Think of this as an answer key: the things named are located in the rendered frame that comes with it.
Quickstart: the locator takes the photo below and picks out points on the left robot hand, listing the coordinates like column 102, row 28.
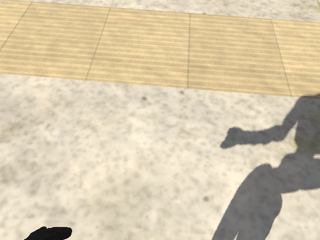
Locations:
column 54, row 233

